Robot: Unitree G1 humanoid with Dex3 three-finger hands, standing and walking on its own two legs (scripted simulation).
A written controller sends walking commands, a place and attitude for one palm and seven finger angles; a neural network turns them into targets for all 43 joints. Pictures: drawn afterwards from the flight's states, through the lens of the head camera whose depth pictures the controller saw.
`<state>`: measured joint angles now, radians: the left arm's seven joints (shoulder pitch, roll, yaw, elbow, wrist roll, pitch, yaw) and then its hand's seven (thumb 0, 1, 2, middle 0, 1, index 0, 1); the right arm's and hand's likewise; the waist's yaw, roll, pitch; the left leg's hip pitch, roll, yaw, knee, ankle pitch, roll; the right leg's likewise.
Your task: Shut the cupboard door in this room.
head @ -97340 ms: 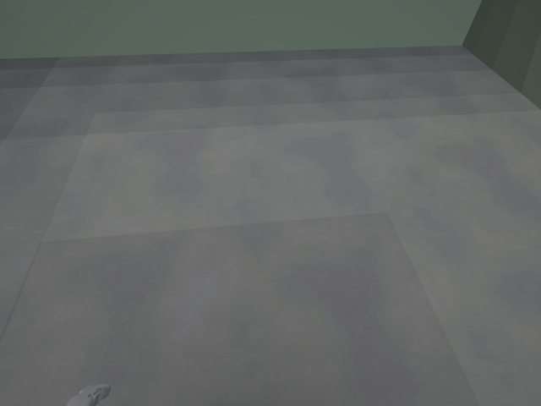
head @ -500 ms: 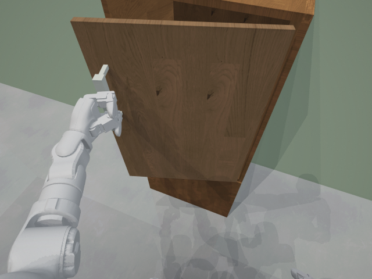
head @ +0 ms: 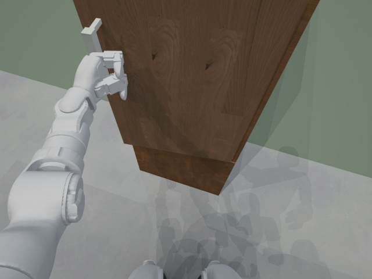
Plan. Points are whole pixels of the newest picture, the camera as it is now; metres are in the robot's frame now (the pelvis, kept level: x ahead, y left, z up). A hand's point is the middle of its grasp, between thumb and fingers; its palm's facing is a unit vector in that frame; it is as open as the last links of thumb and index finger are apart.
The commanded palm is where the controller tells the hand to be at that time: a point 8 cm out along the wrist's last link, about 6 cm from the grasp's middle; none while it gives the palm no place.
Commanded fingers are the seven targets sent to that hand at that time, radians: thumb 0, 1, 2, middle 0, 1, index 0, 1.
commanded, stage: push the door shut along its arc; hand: left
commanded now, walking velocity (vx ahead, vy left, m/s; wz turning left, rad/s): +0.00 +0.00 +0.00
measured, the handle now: (102, 59) +0.57 +0.16 +0.12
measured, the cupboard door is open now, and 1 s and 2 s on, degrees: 8 0 0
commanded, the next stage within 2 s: pull the fist back off the door in 0.80 s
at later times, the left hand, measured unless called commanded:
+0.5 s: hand (146, 62) +0.56 +0.06 +0.12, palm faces -0.37 -0.93 +0.00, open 3.0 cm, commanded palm +0.56 +0.11 +0.13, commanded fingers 0.00 0.90 0.90 -1.30 -1.50 -1.30 -1.50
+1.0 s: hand (155, 57) +0.57 +0.04 +0.13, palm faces -0.27 -0.96 +0.06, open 3.3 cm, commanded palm +0.57 +0.07 +0.13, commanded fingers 0.00 0.90 0.90 -1.30 -1.50 -1.30 -1.50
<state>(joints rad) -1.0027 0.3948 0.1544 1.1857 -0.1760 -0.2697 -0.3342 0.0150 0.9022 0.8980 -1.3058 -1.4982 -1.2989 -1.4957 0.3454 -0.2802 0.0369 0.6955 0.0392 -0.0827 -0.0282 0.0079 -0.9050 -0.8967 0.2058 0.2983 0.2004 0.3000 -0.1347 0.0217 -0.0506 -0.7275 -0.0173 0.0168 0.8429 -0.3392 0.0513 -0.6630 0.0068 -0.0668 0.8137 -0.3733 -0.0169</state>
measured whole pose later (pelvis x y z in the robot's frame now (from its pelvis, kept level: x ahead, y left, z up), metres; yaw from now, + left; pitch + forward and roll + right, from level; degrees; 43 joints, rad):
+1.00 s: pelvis +0.02 -0.02 -0.02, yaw +0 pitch +22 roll -2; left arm -1.29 0.39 0.20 1.32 -0.14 -0.15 -0.27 0.04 0.88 1.01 -1.30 -1.50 -1.30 -1.50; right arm 0.37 -0.29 0.01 0.73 0.00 -0.11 -0.02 0.00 -0.91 -0.90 0.20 0.30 0.20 0.30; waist -0.17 0.05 -0.10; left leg -0.94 0.01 -0.02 0.96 -0.40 0.02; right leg -0.86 0.04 -0.10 0.91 -0.43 -0.05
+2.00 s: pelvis +0.03 -0.03 +0.01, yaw -2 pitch +11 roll +1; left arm -0.80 0.10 0.15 0.96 -0.06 -0.26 0.14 0.01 0.90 0.90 -1.31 -1.50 -1.30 -1.50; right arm 0.28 -0.23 0.00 0.63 0.01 -0.01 0.04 0.01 -0.91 -0.90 0.20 0.30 0.20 0.30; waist -0.08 0.04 -0.11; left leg -0.58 0.01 0.04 0.75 -0.35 0.01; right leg -0.55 0.04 -0.03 0.76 -0.39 -0.05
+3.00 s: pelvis +0.03 +0.00 +0.05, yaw -1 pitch -4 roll -1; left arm 0.38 0.33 0.25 -0.30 -0.08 -0.02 0.08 0.01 0.90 0.90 -0.58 -0.70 -0.58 -0.70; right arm 0.19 -0.22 0.05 0.62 0.03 0.01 -0.06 0.01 -0.90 -0.90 0.20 0.30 0.20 0.30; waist 0.04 0.07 0.00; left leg -0.12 -0.03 0.03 0.41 -0.22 0.05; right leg -0.06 0.01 -0.03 0.38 -0.24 -0.01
